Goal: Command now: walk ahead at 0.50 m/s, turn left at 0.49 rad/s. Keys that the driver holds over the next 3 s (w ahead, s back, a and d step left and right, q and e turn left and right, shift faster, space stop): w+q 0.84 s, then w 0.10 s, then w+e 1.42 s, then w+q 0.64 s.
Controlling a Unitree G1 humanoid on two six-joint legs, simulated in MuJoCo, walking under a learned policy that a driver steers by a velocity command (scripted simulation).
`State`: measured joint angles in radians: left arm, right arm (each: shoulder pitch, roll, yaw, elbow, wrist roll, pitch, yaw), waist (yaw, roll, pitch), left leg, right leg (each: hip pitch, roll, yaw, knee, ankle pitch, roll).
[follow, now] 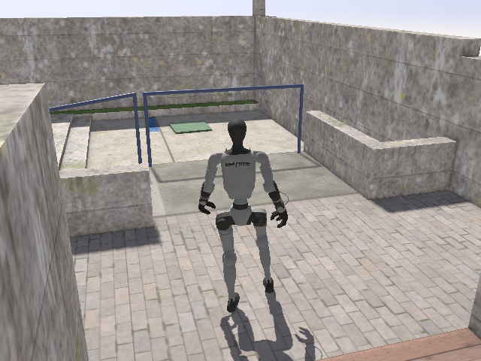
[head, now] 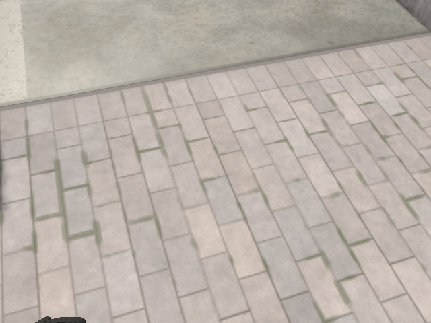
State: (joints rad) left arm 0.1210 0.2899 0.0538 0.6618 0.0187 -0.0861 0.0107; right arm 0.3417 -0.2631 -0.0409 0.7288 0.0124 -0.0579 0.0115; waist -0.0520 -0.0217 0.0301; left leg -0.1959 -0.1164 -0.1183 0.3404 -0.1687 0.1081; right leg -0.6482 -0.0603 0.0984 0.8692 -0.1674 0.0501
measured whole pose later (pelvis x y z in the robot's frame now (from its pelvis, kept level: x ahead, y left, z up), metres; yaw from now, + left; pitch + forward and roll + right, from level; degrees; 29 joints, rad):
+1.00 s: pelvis +0.48 +0.15 +0.00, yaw +34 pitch +1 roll +0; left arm 0.15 0.32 0.05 0.73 0.00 -0.09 -0.01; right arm 0.30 -0.28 -0.04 0.66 0.00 -0.05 0.02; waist -0.03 -0.04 0.05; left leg -0.22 -0.09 -0.04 0.36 -0.17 0.09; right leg -0.64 -0.12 0.04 1.02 -0.22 0.05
